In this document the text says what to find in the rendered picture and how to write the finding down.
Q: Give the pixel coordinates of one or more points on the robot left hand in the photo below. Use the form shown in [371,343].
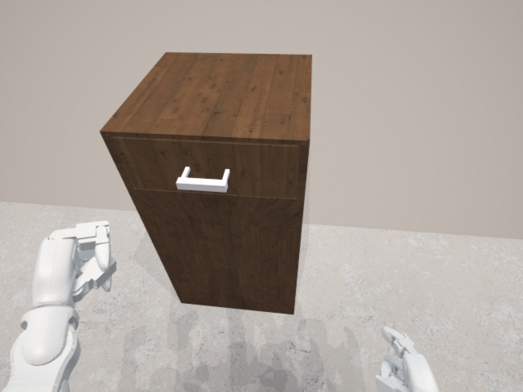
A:
[59,262]

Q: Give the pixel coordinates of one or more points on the cabinet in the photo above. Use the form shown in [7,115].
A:
[225,250]

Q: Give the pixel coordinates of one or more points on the left robot forearm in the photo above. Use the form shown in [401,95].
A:
[46,352]

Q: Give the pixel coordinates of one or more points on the drawer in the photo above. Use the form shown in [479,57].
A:
[256,169]

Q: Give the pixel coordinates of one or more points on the handle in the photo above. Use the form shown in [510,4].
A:
[202,184]

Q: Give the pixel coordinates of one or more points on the robot right hand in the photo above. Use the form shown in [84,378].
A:
[413,374]

